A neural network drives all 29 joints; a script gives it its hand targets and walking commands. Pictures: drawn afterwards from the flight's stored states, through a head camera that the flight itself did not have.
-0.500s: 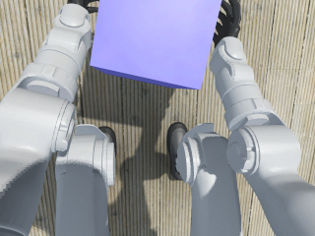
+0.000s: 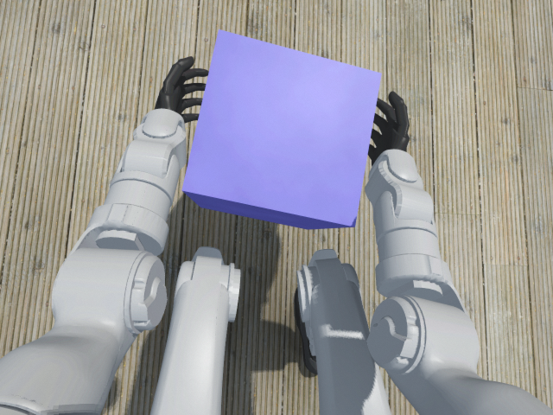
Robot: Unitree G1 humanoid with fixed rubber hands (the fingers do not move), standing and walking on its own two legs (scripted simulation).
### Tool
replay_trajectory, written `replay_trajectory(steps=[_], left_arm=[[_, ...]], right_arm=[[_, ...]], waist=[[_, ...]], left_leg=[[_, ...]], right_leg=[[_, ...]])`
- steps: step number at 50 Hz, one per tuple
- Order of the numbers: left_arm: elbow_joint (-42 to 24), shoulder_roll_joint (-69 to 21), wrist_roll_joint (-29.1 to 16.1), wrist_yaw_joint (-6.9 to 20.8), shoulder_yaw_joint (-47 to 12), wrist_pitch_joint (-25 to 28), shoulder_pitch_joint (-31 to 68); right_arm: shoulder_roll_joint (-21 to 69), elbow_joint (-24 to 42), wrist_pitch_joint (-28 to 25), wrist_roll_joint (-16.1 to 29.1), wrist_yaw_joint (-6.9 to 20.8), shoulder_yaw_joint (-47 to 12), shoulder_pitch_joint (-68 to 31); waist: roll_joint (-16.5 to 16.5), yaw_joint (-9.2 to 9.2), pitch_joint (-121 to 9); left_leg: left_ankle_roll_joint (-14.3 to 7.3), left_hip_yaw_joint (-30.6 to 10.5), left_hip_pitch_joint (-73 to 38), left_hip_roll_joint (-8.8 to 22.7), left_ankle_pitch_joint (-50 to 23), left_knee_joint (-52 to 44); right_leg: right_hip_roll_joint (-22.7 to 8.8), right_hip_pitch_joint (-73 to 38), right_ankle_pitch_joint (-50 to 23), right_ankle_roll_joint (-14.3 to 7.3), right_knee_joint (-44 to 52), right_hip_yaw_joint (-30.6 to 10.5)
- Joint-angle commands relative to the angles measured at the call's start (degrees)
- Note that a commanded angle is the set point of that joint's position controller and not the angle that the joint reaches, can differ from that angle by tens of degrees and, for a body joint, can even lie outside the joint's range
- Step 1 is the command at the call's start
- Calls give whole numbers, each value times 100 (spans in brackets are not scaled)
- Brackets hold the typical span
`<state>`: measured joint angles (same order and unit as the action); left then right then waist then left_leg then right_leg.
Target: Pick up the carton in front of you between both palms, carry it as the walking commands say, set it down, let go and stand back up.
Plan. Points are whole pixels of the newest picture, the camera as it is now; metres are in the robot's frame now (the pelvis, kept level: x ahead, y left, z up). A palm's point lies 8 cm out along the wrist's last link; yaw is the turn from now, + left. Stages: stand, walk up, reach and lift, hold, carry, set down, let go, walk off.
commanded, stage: reach and lift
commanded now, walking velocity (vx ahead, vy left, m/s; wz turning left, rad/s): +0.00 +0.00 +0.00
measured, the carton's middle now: (273, 153) +0.48 +0.00 -0.15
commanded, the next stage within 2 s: none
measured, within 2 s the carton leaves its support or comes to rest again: neither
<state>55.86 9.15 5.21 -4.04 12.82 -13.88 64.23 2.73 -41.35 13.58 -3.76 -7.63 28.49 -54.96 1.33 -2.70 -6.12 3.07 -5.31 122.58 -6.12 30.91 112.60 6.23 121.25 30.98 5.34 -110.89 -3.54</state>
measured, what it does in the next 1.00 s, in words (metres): rises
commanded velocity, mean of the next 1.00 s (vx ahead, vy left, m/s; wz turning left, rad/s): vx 0.00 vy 0.00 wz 0.00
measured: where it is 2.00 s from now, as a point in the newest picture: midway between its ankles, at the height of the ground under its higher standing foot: (258, 343)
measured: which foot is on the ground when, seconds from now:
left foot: down 0.00-1.00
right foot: down 0.00-1.00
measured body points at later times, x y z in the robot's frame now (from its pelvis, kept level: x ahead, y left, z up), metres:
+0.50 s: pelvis +0.03 +0.00 +0.13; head +0.23 +0.02 +0.53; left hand +0.47 +0.15 +0.06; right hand +0.46 -0.15 +0.07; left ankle +0.11 +0.12 -0.40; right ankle +0.12 -0.14 -0.40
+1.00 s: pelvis +0.09 +0.00 +0.27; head +0.17 +0.01 +0.72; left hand +0.43 +0.16 +0.22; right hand +0.43 -0.15 +0.23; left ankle +0.11 +0.13 -0.40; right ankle +0.12 -0.14 -0.40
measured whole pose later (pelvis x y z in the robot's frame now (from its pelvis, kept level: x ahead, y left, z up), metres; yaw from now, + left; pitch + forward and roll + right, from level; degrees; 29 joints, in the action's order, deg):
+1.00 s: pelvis +0.09 +0.00 +0.27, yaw +2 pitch +21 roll +0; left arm 36.7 -5.0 9.6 -4.2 15.2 -15.0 21.5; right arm 8.4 -32.9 14.9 -9.4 -2.9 19.4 -20.4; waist 0.6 -1.5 -13.1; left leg 1.1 -7.8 51.6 -4.8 23.0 54.0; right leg 4.4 51.3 23.0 1.9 -53.5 -7.8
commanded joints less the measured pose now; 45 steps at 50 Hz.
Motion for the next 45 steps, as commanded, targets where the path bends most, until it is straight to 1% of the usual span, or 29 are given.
replay_trajectory(steps=[1,2,3,6,11,12,14,16,17,18,19,21,22,23,24,25,26,30,31,32,33,35,36,37,38,40,43,44,45], left_arm=[[-612,-6301,-245,1253,-1606,37,3016],[-813,-6322,-274,1253,-1638,60,3051],[-641,-6297,-138,1275,-1524,8,2883],[-490,-6482,-58,1312,-1483,-62,2516],[-841,-6691,-96,1344,-1708,-101,2192],[-1070,-6711,-146,1352,-1920,-83,2265],[-1150,-6883,-258,1347,-2090,-117,2065],[-1430,-6987,-405,1353,-2342,-94,2244],[-1341,-7028,-356,1344,-2284,-105,1932],[-1601,-7087,-507,1327,-2533,-78,1962],[-1618,-7045,-498,1335,-2568,-92,1900],[-1700,-7093,-528,1340,-2670,-94,1586],[-1705,-7133,-535,1370,-2645,-79,1456],[-1521,-7201,-559,1383,-2672,-120,1307],[-1678,-7266,-541,1362,-2748,-97,1308],[-1528,-7218,-468,1353,-2628,-86,1007],[-1594,-7226,-523,1350,-2717,-69,1037],[-1595,-7272,-474,1356,-2680,-6,673],[-1593,-7216,-420,1339,-2615,4,619],[-1524,-7304,-401,1355,-2577,5,480],[-1523,-7349,-346,1335,-2525,7,271],[-1698,-7322,-304,1345,-2583,43,94],[-1740,-7196,-298,1337,-2669,41,-37],[-1692,-7366,-359,1335,-2690,45,-131],[-1714,-7316,-272,1326,-2686,35,-293],[-1896,-7306,-303,1338,-2762,89,-470],[-1873,-7280,-247,1363,-2754,75,-788],[-1900,-7399,-232,1363,-2829,69,-854],[-1983,-7360,-271,1370,-2851,89,-981]], right_arm=[[5530,74,113,240,1361,-2836,-3875],[5444,37,125,158,1387,-2824,-3830],[5535,2,163,130,1418,-2843,-3745],[5559,173,159,143,1472,-2973,-3657],[5886,235,246,219,1535,-3287,-3230],[5845,231,240,185,1538,-3350,-3011],[5949,425,234,348,1571,-3463,-3038],[5996,315,264,318,1567,-3629,-2772],[6030,404,250,424,1572,-3717,-2700],[6097,406,251,469,1590,-3832,-2628],[6121,506,232,518,1600,-3898,-2551],[6137,549,260,512,1611,-4035,-2274],[6256,550,270,538,1601,-4092,-2224],[6139,574,261,503,1606,-4093,-2086],[6218,457,259,487,1603,-4086,-1919],[6197,489,240,450,1620,-4108,-1856],[6162,387,237,403,1628,-4019,-1596],[6219,390,182,304,1638,-4030,-1258],[6201,344,178,344,1633,-4091,-1331],[6193,358,173,246,1642,-4060,-1135],[6223,400,147,284,1646,-4046,-1070],[6188,301,160,168,1678,-4004,-741],[6295,287,167,177,1682,-4038,-511],[6154,426,130,152,1691,-4062,-506],[6228,344,135,144,1693,-4048,-337],[6242,312,128,77,1680,-4098,-50],[6245,316,112,11,1695,-4131,333],[6096,380,104,-33,1713,-4084,383],[6187,406,115,-34,1712,-4164,443]], waist=[[-698,-37,-5232],[-600,-100,-5537],[-593,3,-5539],[-528,-11,-5669],[-383,88,-5806],[-424,18,-5816],[-670,115,-5950],[-473,-81,-5910],[-517,166,-5910],[-513,10,-5973],[-534,109,-5949],[-431,85,-5962],[-362,166,-5887],[-373,0,-5680],[-560,78,-5411],[-476,138,-5365],[-492,4,-5170],[-349,3,-4883],[-420,147,-4698],[-263,-23,-4718],[-369,134,-4661],[-351,68,-4439],[-372,179,-4418],[-334,-42,-4418],[-440,173,-4279],[-205,88,-4139],[-227,116,-3760],[-464,75,-3721],[-280,101,-3728]], left_leg=[[-243,849,-3289,-385,-486,-1635],[-250,829,-3492,-389,-587,-1661],[-254,863,-3609,-411,-538,-1798],[-267,794,-3857,-402,-603,-2031],[-261,768,-4514,-392,-911,-2478],[-227,786,-4494,-395,-976,-2528],[-206,751,-4916,-400,-1059,-2728],[-197,735,-4995,-393,-1042,-2834],[-205,727,-5209,-392,-1148,-2972],[-182,649,-5396,-374,-1259,-3033],[-175,698,-5389,-393,-1229,-3093],[-169,648,-5733,-381,-1359,-3291],[-180,692,-5631,-412,-1359,-3323],[-176,607,-5762,-395,-1326,-3468],[-159,600,-5923,-391,-1238,-3665],[-174,584,-6026,-392,-1325,-3715],[-166,521,-6110,-375,-1391,-3847],[-180,421,-6462,-363,-1398,-4268],[-203,424,-6556,-342,-1447,-4381],[-210,373,-6749,-352,-1498,-4479],[-205,342,-6915,-331,-1561,-4630],[-215,278,-7087,-300,-1617,-4858],[-203,290,-7303,-290,-1803,-4989],[-215,205,-7545,-251,-1919,-5089],[-203,223,-7711,-246,-1957,-5260],[-227,142,-7948,-203,-2188,-5482],[-223,144,-8189,-193,-2206,-5884],[-203,106,-8403,-172,-2352,-6022],[-220,77,-8542,-162,-2448,-6135]], right_leg=[[516,-2652,-703,-284,1325,953],[496,-2721,-711,-256,1396,980],[500,-2873,-696,-247,1526,944],[496,-3094,-751,-219,1760,926],[509,-3612,-937,-182,2231,862],[514,-3704,-1068,-197,2319,835],[494,-3876,-1082,-238,2412,780],[486,-4253,-1141,-237,2630,755],[488,-4343,-1196,-214,2710,739],[474,-4417,-1264,-219,2727,747],[478,-4540,-1261,-238,2828,692],[468,-4840,-1363,-220,3016,702],[447,-5157,-1386,-223,3211,582],[436,-5175,-1393,-204,3281,621],[458,-5095,-1299,-239,3399,589],[436,-5147,-1287,-245,3550,516],[420,-5283,-1381,-250,3664,523],[378,-5881,-1438,-283,4125,414],[365,-5904,-1451,-285,4176,375],[372,-6105,-1484,-279,4353,399],[352,-6118,-1503,-280,4423,364],[308,-6437,-1622,-324,4683,273],[306,-6552,-1760,-310,4775,246],[300,-6715,-1861,-311,4872,274],[271,-6776,-1870,-342,5003,198],[246,-7181,-2108,-341,5319,166],[181,-7699,-2204,-372,5762,46],[168,-7856,-2348,-395,5829,19],[176,-7979,-2395,-388,5969,6]])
